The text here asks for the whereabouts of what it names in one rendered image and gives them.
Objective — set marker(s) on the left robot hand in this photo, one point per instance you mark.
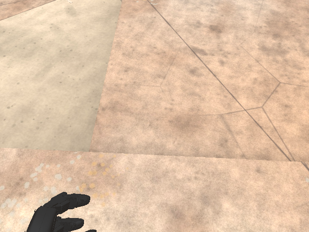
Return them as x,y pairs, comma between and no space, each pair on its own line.
46,219

